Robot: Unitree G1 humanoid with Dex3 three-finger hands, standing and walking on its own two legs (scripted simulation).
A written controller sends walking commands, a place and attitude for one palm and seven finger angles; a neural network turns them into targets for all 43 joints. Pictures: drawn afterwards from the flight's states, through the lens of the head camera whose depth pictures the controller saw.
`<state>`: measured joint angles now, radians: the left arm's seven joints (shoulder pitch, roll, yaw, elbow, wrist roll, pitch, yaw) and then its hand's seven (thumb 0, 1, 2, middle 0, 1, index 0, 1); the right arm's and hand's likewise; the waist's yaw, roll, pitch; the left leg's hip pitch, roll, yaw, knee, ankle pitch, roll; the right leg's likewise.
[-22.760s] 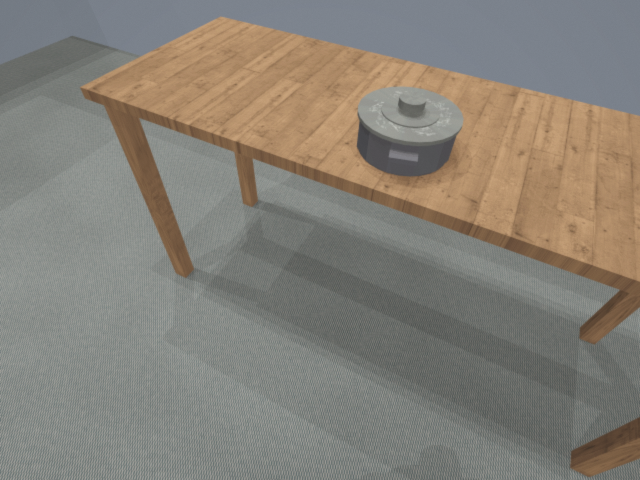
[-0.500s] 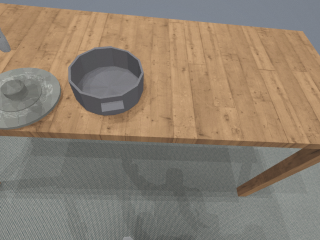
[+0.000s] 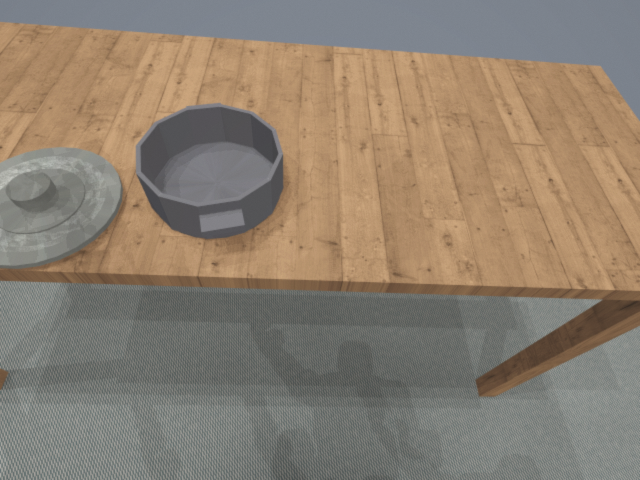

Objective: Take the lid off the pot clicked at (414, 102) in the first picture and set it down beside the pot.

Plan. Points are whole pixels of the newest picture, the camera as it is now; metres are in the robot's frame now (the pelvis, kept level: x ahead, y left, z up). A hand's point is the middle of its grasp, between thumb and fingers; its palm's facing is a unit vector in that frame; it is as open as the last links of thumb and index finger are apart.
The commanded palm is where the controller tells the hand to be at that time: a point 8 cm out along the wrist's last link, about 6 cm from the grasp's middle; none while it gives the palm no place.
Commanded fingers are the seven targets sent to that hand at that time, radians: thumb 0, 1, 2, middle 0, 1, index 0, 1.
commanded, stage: draw the hand back to the body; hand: left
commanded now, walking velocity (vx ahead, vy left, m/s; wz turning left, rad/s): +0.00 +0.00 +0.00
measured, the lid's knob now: (31, 189) +0.48 +0.36 +0.05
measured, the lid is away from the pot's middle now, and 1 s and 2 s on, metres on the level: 0.23 0.23 0.23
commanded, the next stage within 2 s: none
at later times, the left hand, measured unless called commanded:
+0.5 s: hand out of the picture +0.43 +0.34 +0.20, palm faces -0.25 -0.09 -0.96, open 11.0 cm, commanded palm +0.41 +0.33 +0.26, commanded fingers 0.00 -0.03 0.68 -0.36 -0.84 -0.36 -0.84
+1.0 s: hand out of the picture +0.40 +0.26 +0.25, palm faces +0.52 -0.83 -0.22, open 10.2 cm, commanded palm +0.33 +0.30 +0.25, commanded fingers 0.00 0.39 0.78 -0.29 -0.60 -0.29 -0.60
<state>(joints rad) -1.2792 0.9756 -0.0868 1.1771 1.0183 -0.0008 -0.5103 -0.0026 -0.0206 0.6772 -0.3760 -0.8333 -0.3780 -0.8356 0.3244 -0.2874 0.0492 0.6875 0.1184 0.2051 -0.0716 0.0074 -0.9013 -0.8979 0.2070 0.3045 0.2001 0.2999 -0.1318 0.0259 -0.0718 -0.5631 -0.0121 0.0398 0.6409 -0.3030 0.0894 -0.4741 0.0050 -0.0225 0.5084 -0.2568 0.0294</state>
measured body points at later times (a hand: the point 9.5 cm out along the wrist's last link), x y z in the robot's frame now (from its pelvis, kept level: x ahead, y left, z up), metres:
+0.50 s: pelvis +0.00 -0.01 +0.00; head +0.05 -0.01 +0.45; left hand +0.44 +0.34 +0.25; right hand +0.09 -0.27 -0.12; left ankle +0.00 +0.06 -0.73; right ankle -0.01 -0.15 -0.73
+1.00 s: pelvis +0.02 -0.05 +0.02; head +0.04 -0.05 +0.47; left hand +0.37 +0.30 +0.26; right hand +0.16 -0.31 -0.08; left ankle +0.00 +0.06 -0.73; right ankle -0.01 -0.15 -0.73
